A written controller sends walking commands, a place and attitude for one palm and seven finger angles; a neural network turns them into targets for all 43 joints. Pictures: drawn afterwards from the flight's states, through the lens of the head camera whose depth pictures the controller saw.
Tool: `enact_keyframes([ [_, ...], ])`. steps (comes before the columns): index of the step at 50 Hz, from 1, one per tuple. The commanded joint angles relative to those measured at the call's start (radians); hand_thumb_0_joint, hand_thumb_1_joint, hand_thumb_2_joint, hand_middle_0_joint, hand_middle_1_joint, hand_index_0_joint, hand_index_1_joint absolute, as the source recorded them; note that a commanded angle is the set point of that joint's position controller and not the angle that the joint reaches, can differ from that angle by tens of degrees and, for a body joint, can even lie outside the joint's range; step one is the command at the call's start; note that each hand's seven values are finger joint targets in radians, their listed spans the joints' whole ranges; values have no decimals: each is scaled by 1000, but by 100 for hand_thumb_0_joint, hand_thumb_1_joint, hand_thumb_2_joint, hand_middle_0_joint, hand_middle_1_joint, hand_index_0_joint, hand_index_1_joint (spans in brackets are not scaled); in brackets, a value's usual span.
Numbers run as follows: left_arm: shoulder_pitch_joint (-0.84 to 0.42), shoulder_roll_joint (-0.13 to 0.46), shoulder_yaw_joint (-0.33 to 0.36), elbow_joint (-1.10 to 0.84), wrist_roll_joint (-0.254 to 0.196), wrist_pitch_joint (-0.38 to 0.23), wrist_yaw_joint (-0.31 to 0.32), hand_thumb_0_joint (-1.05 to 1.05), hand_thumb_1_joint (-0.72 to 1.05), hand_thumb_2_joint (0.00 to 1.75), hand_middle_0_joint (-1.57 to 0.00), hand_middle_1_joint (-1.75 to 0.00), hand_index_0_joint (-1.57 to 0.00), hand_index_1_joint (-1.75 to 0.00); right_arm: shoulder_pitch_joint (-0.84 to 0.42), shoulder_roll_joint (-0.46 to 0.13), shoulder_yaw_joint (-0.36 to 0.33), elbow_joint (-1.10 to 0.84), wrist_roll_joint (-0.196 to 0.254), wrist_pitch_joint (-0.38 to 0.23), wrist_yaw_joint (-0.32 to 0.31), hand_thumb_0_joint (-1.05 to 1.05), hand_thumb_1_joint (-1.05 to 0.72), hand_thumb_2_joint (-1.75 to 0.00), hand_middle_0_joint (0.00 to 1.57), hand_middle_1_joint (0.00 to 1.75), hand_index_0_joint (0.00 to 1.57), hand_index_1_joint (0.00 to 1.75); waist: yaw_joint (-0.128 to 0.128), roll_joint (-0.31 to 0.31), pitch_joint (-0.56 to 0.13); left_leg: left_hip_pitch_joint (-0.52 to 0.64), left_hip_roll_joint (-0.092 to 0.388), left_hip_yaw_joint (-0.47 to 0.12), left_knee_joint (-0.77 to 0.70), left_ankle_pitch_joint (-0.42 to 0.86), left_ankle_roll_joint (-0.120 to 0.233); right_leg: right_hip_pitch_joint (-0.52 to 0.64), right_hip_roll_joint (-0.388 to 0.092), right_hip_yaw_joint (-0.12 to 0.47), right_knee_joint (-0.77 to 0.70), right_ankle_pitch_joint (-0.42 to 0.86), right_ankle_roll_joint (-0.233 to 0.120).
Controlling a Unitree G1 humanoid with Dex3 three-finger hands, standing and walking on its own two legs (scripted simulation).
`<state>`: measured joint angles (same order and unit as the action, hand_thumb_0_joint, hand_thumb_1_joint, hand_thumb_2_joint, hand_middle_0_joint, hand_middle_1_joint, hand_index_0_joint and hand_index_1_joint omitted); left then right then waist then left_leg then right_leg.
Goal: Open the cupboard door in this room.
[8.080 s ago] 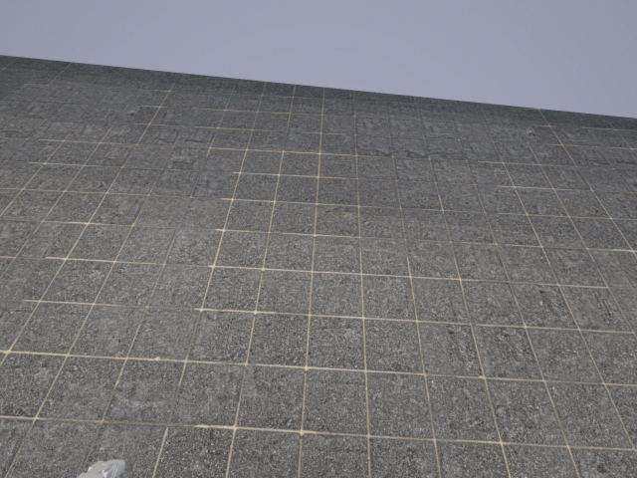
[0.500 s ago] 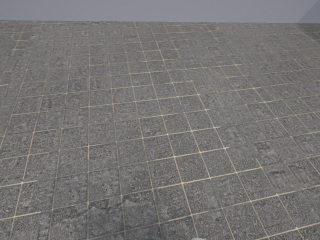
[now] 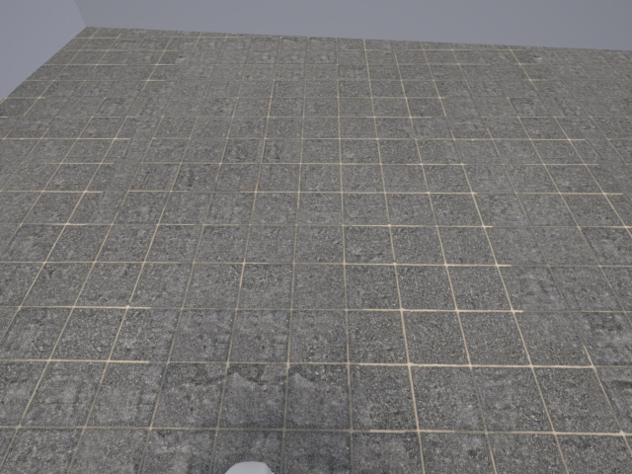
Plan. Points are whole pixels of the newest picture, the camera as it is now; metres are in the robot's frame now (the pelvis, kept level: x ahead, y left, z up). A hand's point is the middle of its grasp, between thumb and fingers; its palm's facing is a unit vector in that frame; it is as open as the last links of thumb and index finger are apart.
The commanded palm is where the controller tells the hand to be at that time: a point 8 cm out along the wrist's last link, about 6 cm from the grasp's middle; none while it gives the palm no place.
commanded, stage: turn or walk to find it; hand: left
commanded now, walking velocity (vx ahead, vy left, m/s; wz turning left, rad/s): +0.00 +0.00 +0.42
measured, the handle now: out of the picture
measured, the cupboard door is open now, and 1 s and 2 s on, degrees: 0 0 0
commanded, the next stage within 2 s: none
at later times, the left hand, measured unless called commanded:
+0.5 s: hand out of the picture +0.04 +0.26 -0.16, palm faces +0.21 -0.95 -0.25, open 7.4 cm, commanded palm none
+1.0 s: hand out of the picture -0.10 +0.20 -0.17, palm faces +0.45 -0.86 -0.24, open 7.4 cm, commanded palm none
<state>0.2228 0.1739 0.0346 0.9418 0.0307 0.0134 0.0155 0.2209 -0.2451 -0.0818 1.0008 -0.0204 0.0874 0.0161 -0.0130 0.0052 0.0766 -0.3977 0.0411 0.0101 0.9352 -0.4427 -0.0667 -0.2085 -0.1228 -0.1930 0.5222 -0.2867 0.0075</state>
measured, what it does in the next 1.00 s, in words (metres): steps on the spot, turning left: left foot, then right foot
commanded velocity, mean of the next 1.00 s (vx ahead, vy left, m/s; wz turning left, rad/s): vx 0.00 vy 0.00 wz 0.42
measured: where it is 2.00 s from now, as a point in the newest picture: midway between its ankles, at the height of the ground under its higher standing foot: outside the picture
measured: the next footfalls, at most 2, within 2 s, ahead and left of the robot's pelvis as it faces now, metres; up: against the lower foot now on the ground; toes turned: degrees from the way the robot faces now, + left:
left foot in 0.10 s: +0.02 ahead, +0.14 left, +0.00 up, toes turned +7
right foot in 0.60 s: +0.05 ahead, -0.09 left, +0.00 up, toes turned +11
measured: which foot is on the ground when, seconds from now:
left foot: up 0.00-0.08, down 0.10-0.60, up 0.62-1.00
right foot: down 0.00-0.10, up 0.12-0.58, down 0.60-1.00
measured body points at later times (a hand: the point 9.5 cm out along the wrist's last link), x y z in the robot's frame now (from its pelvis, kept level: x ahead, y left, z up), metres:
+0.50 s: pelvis -0.02 +0.03 +0.00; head +0.00 +0.04 +0.45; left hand +0.03 +0.31 -0.14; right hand +0.09 -0.19 -0.14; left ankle -0.01 +0.14 -0.74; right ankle +0.00 -0.11 -0.69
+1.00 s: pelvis -0.05 +0.01 +0.00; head -0.02 +0.02 +0.45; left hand -0.12 +0.25 -0.15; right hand +0.11 -0.21 -0.15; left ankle -0.13 +0.12 -0.71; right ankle +0.01 -0.10 -0.74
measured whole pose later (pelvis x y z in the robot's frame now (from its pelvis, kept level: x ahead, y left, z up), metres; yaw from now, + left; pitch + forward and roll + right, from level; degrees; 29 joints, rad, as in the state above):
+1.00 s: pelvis -0.05 +0.01 +0.00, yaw +26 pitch -1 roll +1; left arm 0.24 0.20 0.05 0.96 0.03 0.02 0.01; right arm 0.20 -0.24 -0.07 1.00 -0.01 0.08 0.01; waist 0.01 -0.01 0.08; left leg -0.31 0.04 0.04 0.76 -0.45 -0.06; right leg -0.25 -0.15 -0.22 0.55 -0.28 0.01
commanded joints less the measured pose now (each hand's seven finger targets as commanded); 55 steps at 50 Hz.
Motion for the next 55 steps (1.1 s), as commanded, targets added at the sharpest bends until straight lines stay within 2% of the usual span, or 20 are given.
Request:
enact_keyframes([
  [1,49,251,66,-32,1,-12,15,0,90,90,-20,-30,-20,-30,-66,-40,9,-98,14,-52,-4,0,-90,-90,20,30,20,30,50,-213,-94,29,-18,69,-230,-3,11,115,-238,152,-85,472,-134],
  [3,31,251,65,-30,-7,-4,13,0,90,90,-20,-30,-20,-30,-6,-56,7,-82,11,-61,-5,0,-90,-90,20,30,20,30,12,-178,-118,171,-25,88,-430,166,24,50,-208,92,3,407,-70],
  [4,33,225,61,-38,-17,4,10,0,90,90,-20,-30,-20,-30,30,-101,-2,-77,9,-70,-4,0,-90,-90,20,30,20,30,-11,-65,-143,304,23,27,-535,295,44,-58,-168,50,116,282,-17],
  [5,47,160,52,-69,-22,11,3,0,90,90,-20,-30,-20,-30,61,-202,-25,-83,0,-79,-6,0,-90,-90,20,30,20,30,-25,226,-160,416,262,-292,-581,552,144,-288,-40,-1,315,-95,57],
  [6,-21,137,32,-101,-12,15,4,0,90,90,-20,-30,-20,-30,110,-252,-32,-77,3,-71,-9,0,-90,-90,20,30,20,30,-54,256,-139,354,370,-351,-607,682,227,-323,-3,63,463,-355,64],
  [8,-88,151,41,-85,-16,30,10,0,90,90,-20,-30,-20,-30,65,-205,-21,-66,-2,-74,-33,0,-90,-90,20,30,20,30,-50,273,-88,255,300,-332,-628,572,227,-349,-5,172,591,-274,58],
  [12,-24,150,43,-34,-14,19,-7,0,90,90,-20,-30,-20,-30,-20,-147,0,-94,3,-88,-37,0,-90,-90,20,30,20,30,2,139,-102,285,193,-203,-609,641,209,-323,9,171,595,-113,72],
  [21,-98,135,34,-84,-20,18,4,0,90,90,-20,-30,-20,-30,38,-151,-17,-88,-3,-76,-31,0,-90,-90,20,30,20,30,-30,134,-105,315,200,-312,-595,628,247,-283,47,180,394,-165,79],
  [27,-4,129,35,-77,-26,5,9,0,90,90,-20,-30,-20,-30,-13,-152,-26,-108,-4,-64,-24,0,-90,-90,20,30,20,30,17,149,-125,157,137,-349,-544,526,209,-34,98,152,55,-42,54],
  [29,52,186,47,-66,-17,-13,17,0,90,90,-20,-30,-20,-30,-6,-101,-21,-117,10,-65,-18,0,-90,-90,20,30,20,30,45,2,-144,-26,42,-277,-409,323,122,193,-14,244,-188,75,25],
  [30,62,267,64,-72,-3,-20,24,0,90,90,-20,-30,-20,-30,4,-39,-9,-140,14,-67,-12,0,-90,-90,20,30,20,30,50,-262,-130,-190,-102,-103,-205,24,51,245,-259,498,-252,83,-75],
  [31,45,284,69,-92,-10,-16,24,0,90,90,-20,-30,-20,-30,-22,-77,-23,-152,3,-54,-16,0,-90,-90,20,30,20,30,61,-256,-107,-170,-90,-90,4,-127,40,96,-376,544,-286,90,-168],
  [34,-93,198,48,-114,-13,-17,21,0,90,90,-20,-30,-20,-30,12,-76,-29,-95,-5,-30,-2,0,-90,-90,20,30,20,30,-14,-121,-6,-153,-38,-95,267,25,35,-59,-221,338,-268,44,-133],
  [36,-101,169,40,-115,-13,-23,20,0,90,90,-20,-30,-20,-30,56,-61,-25,-75,-3,-26,3,0,-90,-90,20,30,20,30,-27,-151,-15,-142,-28,-67,286,89,18,-48,-175,237,-251,111,-105],
  [47,76,245,64,-28,3,-15,15,0,90,90,-20,-30,-20,-30,-80,-38,8,-97,13,-48,-4,0,-90,-90,20,30,20,30,70,-214,-96,-10,-20,53,-172,-44,9,133,-239,184,-127,439,-153],
  [50,44,247,65,-21,-6,-6,13,0,90,90,-20,-30,-20,-30,-3,-51,9,-77,13,-60,-9,0,-90,-90,20,30,20,30,17,-189,-130,168,-29,82,-421,138,26,59,-217,117,-26,409,-87],
  [51,34,224,62,-22,-15,0,11,0,90,90,-20,-30,-20,-30,36,-81,3,-70,12,-70,-6,0,-90,-90,20,30,20,30,-9,-89,-154,291,6,38,-559,263,40,-22,-180,72,85,317,-36],
  [52,55,166,54,-52,-22,9,6,0,90,90,-20,-30,-20,-30,54,-180,-17,-76,2,-80,-9,0,-90,-90,20,30,20,30,-17,176,-164,417,230,-246,-614,473,125,-253,-60,10,277,-9,41],
  [53,3,130,34,-86,-14,15,4,0,90,90,-20,-30,-20,-30,86,-248,-32,-73,3,-71,-12,0,-90,-90,20,30,20,30,-42,283,-131,373,372,-358,-624,673,228,-349,-3,50,429,-347,65],
  [55,-85,152,43,-70,-13,33,10,0,90,90,-20,-30,-20,-30,54,-198,-19,-57,-1,-71,-34,0,-90,-90,20,30,20,30,-44,258,-62,245,291,-319,-642,565,211,-350,-3,167,565,-253,57],
])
